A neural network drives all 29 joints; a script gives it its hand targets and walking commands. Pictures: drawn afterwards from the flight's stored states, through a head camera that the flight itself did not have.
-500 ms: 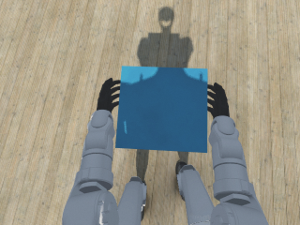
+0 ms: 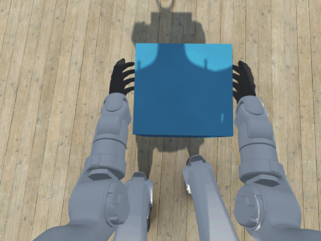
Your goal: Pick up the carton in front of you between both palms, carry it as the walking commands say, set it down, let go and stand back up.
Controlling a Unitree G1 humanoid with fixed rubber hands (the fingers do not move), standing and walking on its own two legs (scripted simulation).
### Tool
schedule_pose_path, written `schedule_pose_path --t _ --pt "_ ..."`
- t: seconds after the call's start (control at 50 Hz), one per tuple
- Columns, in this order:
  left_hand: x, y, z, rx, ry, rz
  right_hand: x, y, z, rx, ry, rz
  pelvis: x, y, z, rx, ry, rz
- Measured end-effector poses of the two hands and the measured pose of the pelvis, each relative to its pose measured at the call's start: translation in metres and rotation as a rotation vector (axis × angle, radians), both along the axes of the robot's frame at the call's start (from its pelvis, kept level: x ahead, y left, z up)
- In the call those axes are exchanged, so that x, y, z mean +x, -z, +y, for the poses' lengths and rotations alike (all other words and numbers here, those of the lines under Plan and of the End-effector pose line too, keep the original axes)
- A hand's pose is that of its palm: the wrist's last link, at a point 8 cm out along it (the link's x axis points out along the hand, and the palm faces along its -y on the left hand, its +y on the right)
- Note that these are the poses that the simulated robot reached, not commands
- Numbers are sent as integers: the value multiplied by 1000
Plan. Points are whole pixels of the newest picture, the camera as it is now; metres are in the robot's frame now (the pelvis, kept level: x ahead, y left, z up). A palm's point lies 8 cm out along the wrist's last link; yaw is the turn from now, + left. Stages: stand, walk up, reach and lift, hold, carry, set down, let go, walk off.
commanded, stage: set down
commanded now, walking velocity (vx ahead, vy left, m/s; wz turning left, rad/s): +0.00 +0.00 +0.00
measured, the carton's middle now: (179, 100) +0.45 -0.09 -0.17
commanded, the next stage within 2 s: none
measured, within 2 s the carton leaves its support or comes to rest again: rests again in 1.44 s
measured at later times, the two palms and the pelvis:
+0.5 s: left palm (140, 94) +0.50 +0.02 -0.24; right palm (235, 101) +0.43 -0.27 -0.25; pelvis -0.03 -0.01 -0.11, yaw +3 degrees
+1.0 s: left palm (142, 98) +0.51 +0.02 -0.31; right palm (228, 105) +0.43 -0.27 -0.31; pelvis -0.03 +0.00 -0.16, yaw +4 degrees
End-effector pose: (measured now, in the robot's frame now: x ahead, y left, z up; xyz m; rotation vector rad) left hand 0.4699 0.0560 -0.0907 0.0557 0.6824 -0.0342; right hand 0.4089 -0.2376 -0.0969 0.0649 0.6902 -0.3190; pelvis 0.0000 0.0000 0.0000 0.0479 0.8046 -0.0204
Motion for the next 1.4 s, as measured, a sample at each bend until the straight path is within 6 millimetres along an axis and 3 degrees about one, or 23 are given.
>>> schedule_pose_path --t 0.32,0.66,0.8,1.14,1.4 --pt "21 94 -25 18 36 13 12 97 -23 -1 19 18 -23 74 -4 16 -19 30" --pt "39 190 -45 48 83 61 20 195 -41 -15 22 78 -37 135 -6 20 -53 -19" --pt "41 212 -41 41 90 68 26 208 -38 -31 15 94 -35 147 -8 0 -81 -32" --pt "39 233 -34 43 140 86 16 230 -33 -19 7 138 -35 156 5 -39 -103 -24" --pt "38 252 -30 47 154 97 17 253 -32 -13 -19 157 -35 164 2 -35 -108 -61"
